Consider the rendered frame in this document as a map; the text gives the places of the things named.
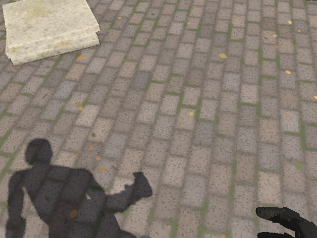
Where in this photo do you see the robot right hand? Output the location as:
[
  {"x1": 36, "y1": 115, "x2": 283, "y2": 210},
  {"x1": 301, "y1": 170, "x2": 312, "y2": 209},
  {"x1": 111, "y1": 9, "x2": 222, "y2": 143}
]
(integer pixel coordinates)
[{"x1": 256, "y1": 206, "x2": 317, "y2": 238}]

